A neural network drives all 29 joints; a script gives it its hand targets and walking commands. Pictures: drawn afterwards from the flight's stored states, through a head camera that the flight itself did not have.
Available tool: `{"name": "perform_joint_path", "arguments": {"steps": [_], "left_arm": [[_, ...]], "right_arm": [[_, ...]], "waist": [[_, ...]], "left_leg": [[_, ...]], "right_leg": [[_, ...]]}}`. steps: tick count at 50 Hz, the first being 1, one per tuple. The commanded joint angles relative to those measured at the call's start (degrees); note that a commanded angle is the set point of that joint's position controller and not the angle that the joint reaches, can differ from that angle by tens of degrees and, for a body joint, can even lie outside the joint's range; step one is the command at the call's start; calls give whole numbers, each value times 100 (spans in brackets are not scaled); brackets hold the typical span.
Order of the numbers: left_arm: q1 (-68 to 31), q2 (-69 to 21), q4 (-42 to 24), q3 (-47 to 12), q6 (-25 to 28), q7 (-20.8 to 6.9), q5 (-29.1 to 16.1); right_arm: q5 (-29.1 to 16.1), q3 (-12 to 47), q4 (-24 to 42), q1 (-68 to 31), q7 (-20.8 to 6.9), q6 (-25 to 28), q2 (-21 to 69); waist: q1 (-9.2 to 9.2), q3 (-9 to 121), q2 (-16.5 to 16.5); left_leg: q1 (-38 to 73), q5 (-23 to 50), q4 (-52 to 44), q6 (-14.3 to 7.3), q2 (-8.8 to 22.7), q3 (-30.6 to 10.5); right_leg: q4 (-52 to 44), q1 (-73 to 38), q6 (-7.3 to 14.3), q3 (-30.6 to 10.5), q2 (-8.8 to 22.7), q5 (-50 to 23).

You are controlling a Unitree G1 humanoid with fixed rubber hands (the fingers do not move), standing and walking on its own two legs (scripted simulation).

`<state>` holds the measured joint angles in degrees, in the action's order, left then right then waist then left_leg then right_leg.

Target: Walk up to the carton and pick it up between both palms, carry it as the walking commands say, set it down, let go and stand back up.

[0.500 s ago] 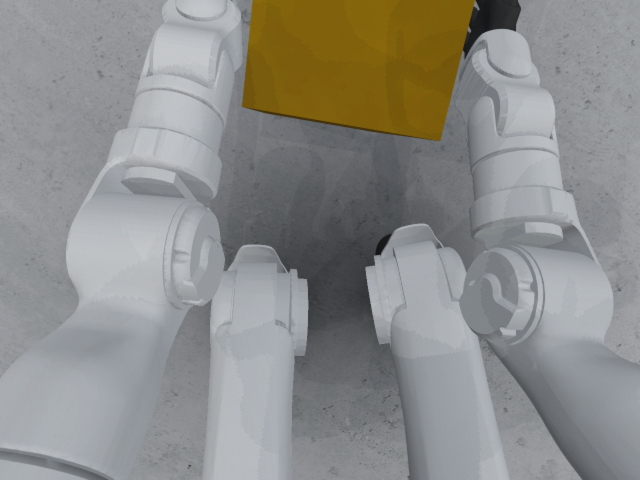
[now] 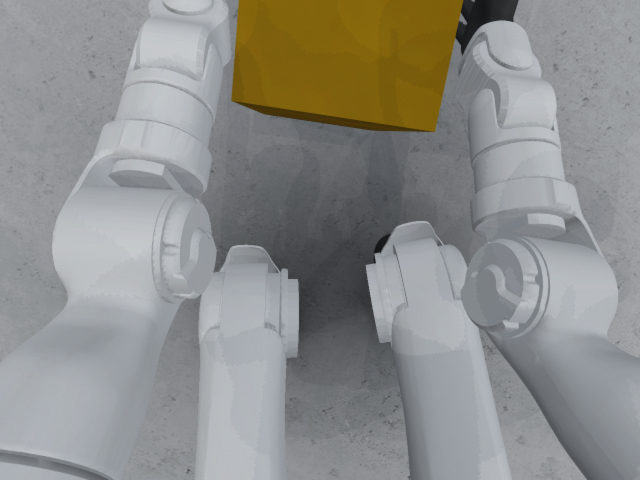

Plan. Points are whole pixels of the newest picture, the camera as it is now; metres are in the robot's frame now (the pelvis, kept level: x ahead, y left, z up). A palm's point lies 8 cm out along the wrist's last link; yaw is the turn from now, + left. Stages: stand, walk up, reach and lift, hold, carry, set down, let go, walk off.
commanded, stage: set down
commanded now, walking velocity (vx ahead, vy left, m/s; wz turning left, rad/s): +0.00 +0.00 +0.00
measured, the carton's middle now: out of the picture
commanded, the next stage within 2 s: none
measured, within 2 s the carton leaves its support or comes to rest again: neither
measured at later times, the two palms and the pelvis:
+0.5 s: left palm out of the picture +0.57 +0.08 -0.17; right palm (484, 22) +0.51 -0.17 -0.17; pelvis +0.00 +0.00 +0.00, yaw +0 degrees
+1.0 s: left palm out of the picture +0.56 +0.11 -0.18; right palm (516, 28) +0.51 -0.21 -0.17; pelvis -0.01 -0.01 +0.00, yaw +0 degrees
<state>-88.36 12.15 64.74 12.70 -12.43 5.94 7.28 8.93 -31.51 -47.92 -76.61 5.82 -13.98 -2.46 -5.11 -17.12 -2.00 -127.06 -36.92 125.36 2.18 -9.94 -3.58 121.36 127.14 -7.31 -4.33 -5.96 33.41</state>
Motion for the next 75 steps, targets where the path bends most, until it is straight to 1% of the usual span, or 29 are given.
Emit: {"name": "perform_joint_path", "arguments": {"steps": [1,7,8,13,21,27,31,34,36,38,40,42,43,44,46,49,51,54,57,60,63,65,67,70,75], "left_arm": [[-2292,-5195,-200,-1181,238,-1345,-402],[-2191,-5097,-90,-1116,239,-1380,-335],[-2238,-5019,-44,-1117,259,-1347,-330],[-2051,-5041,-4,-1055,249,-1392,-250],[-1924,-4833,-2,-1041,274,-1384,-198],[-1832,-4374,7,-934,298,-1321,-132],[-1791,-3889,-6,-857,340,-1237,-105],[-1722,-3232,-35,-768,396,-1109,-96],[-1650,-2561,-87,-677,444,-973,-89],[-1561,-1694,-132,-559,500,-783,-83],[-1520,-709,-170,-451,558,-536,-89],[-1361,403,-234,-413,648,-247,-195],[-1313,880,-292,-448,694,-126,-315],[-1401,1037,-359,-552,722,-74,-450],[-1602,1141,-410,-840,763,-50,-780],[-1821,1291,-385,-1124,790,-93,-1116],[-1885,1356,-307,-1244,789,-144,-1256],[-1918,1461,-210,-1344,791,-216,-1383],[-1904,1546,-299,-1388,794,-234,-1451],[-1876,1579,-576,-1425,752,-188,-1508],[-1793,1601,-893,-1381,647,-119,-1515],[-1708,1599,-1045,-1305,556,-88,-1490],[-1594,1565,-1102,-1208,472,-79,-1431],[-1373,1454,-1033,-1023,396,-109,-1278],[-1088,1354,-956,-717,371,-176,-1042]], "right_arm": [[-451,2023,376,-3639,-1353,342,4183],[-392,1937,280,-3491,-1385,329,4160],[-356,1887,229,-3450,-1348,342,4128],[-320,1832,195,-3317,-1409,336,4133],[-284,1771,187,-3109,-1402,368,3984],[-216,1614,175,-2934,-1326,430,3574],[-160,1440,151,-2776,-1220,493,3146],[-87,1186,97,-2561,-1060,555,2548],[-20,931,40,-2326,-884,610,1948],[48,618,-47,-2023,-645,690,1158],[72,341,-177,-1673,-358,799,273],[-114,247,-238,-1370,-36,958,-824],[-244,250,-262,-1247,110,1030,-1304],[-385,329,-281,-1290,182,1078,-1432],[-743,627,-343,-1438,215,1133,-1387],[-1197,1049,-494,-1598,178,1146,-1310],[-1402,1213,-558,-1693,153,1146,-1337],[-1576,1308,-635,-1714,144,1150,-1460],[-1664,1325,-577,-1633,185,1164,-1598],[-1730,1354,-322,-1535,271,1147,-1692],[-1757,1395,19,-1415,364,1063,-1719],[-1747,1398,232,-1311,414,974,-1687],[-1706,1368,359,-1185,440,887,-1619],[-1591,1285,369,-993,428,805,-1465],[-1408,1161,439,-769,388,753,-1265]], "waist": [[-341,5718,-418],[-320,5506,-406],[-330,5398,-423],[-306,5362,-419],[-296,5332,-440],[-325,5348,-447],[-355,5393,-449],[-391,5467,-449],[-426,5539,-433],[-458,5627,-427],[-481,5742,-466],[-519,5850,-492],[-570,5889,-489],[-604,5967,-492],[-582,6097,-519],[-432,6109,-525],[-389,6085,-517],[-404,6110,-528],[-444,6498,-574],[-468,7251,-646],[-434,7929,-668],[-412,8125,-637],[-394,8071,-613],[-361,7718,-572],[-297,7542,-478]], "left_leg": [[2425,2193,-1157,-195,-89,422],[2328,2162,-1137,-214,-83,413],[2286,2172,-1124,-205,-78,426],[2317,2232,-1117,-212,-75,388],[2304,2330,-1084,-198,-54,362],[2347,2253,-1091,-174,-15,346],[2386,2201,-1092,-140,21,350],[2433,2155,-1097,-97,60,367],[2485,2116,-1111,-58,100,375],[2552,2071,-1138,-8,157,375],[2629,2036,-1166,48,230,354],[2776,2032,-1206,82,309,340],[2845,2047,-1224,88,345,332],[2896,2087,-1223,85,380,317],[2984,2149,-1194,57,461,308],[2967,2032,-1161,19,567,337],[2910,1920,-1120,-5,623,366],[2882,1820,-1056,-29,681,396],[3062,1924,-1033,-19,690,421],[3468,2148,-1058,4,649,464],[3857,2255,-1158,4,586,512],[3998,2200,-1276,-12,550,534],[4002,2086,-1428,-30,525,542],[3803,1910,-1707,-52,500,531],[3577,1883,-2173,-66,455,546]], "right_leg": [[-529,-2691,381,1047,-233,-2245],[-510,-2613,388,1033,-227,-2199],[-497,-2556,365,1031,-213,-2212],[-476,-2554,390,1028,-224,-2212],[-434,-2554,375,1014,-207,-2292],[-413,-2570,343,1027,-173,-2238],[-407,-2645,310,1038,-143,-2235],[-412,-2742,280,1049,-115,-2240],[-430,-2843,257,1061,-91,-2242],[-458,-2970,238,1078,-63,-2247],[-491,-3103,241,1090,-36,-2275],[-544,-3257,236,1120,9,-2327],[-574,-3312,237,1123,45,-2373],[-583,-3332,244,1108,77,-2441],[-581,-3302,257,1070,135,-2518],[-598,-3301,269,998,207,-2418],[-612,-3306,278,964,240,-2330],[-634,-3318,286,936,269,-2258],[-667,-3465,289,950,267,-2370],[-732,-3742,289,997,243,-2575],[-847,-3936,282,1058,215,-2629],[-970,-3933,280,1097,197,-2543],[-1114,-3835,284,1120,184,-2417],[-1349,-3656,290,1117,166,-2277],[-1754,-3764,279,1092,121,-2370]]}}
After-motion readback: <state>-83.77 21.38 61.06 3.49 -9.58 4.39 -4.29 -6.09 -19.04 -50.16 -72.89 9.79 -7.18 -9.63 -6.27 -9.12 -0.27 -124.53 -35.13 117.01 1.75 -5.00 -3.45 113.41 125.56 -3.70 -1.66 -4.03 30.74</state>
